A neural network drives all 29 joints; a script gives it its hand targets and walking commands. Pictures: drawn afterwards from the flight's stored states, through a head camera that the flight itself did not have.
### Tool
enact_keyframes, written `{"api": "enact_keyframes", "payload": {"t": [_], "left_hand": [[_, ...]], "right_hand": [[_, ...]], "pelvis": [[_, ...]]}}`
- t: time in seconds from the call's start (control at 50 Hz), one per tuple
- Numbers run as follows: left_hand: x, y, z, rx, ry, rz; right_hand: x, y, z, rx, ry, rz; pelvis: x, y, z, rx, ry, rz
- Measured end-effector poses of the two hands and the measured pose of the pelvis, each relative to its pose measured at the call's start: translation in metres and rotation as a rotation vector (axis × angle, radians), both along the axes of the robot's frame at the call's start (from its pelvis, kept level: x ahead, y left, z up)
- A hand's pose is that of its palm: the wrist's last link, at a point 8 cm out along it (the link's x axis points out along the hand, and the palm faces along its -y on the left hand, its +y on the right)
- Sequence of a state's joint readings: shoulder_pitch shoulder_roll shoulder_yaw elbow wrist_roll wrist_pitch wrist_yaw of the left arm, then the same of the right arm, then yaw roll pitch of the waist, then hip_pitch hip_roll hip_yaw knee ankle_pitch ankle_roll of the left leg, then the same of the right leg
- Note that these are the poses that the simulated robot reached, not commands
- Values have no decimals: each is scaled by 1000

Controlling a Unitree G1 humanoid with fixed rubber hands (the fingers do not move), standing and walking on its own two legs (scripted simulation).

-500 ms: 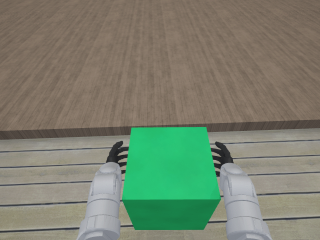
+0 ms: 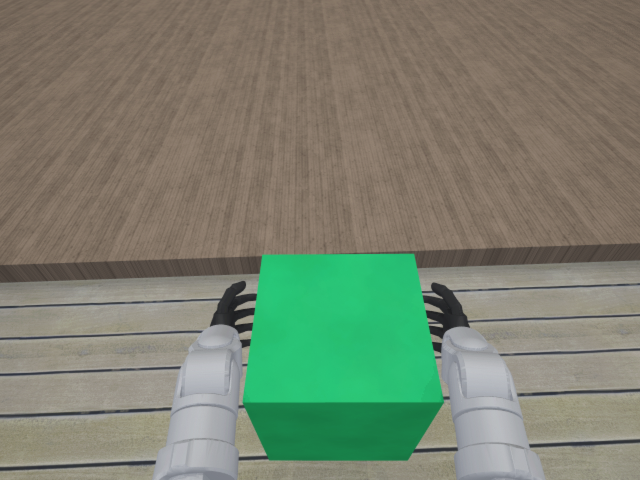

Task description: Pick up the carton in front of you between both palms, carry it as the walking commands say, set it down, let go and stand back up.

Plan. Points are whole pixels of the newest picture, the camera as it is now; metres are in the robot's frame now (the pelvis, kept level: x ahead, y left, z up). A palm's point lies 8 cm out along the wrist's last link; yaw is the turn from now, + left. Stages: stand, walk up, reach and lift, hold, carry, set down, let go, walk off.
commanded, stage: reach and lift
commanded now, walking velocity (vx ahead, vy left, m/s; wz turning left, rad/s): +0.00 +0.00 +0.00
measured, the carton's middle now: (338, 362) +0.29 +0.00 -0.05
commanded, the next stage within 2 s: hold in 0.30 s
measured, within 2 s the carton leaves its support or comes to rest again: neither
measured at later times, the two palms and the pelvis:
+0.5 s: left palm (218, 331) +0.28 +0.15 +0.05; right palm (458, 333) +0.28 -0.15 +0.05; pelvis +0.00 +0.00 +0.00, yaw +0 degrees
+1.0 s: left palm (219, 332) +0.28 +0.15 +0.05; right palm (458, 333) +0.28 -0.15 +0.05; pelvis -0.01 +0.00 +0.00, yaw +0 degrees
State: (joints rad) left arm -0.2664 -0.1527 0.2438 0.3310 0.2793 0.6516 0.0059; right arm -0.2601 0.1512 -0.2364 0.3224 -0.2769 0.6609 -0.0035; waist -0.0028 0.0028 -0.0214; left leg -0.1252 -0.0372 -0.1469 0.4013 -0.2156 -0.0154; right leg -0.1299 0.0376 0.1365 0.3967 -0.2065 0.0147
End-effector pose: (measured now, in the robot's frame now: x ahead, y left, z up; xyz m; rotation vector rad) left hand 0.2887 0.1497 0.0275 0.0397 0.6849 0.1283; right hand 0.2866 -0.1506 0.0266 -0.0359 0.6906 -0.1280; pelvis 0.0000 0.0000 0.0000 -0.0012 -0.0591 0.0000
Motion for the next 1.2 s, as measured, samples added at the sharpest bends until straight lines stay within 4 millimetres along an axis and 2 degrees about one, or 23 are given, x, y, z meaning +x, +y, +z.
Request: {"api": "enact_keyframes", "payload": {"t": [0.32, 0.5, 0.8, 1.2], "left_hand": [[-2, 1, 7, 0, -5, -3], [-7, 2, 24, -5, -35, 4], [-11, 2, 22, -12, -20, 11], [-7, 2, 21, -1, -16, 5]], "right_hand": [[-3, 1, 8, -3, -4, -1], [-7, 2, 24, 2, -35, -1], [-10, 2, 22, 10, -20, -6], [-6, 2, 22, -1, -15, 3]], "pelvis": [[2, 2, 1, 0, -20, -1], [-2, 2, 2, 0, -46, -3], [-12, 1, 0, 0, -60, -1], [-3, 1, 2, -1, -55, 0]]}}
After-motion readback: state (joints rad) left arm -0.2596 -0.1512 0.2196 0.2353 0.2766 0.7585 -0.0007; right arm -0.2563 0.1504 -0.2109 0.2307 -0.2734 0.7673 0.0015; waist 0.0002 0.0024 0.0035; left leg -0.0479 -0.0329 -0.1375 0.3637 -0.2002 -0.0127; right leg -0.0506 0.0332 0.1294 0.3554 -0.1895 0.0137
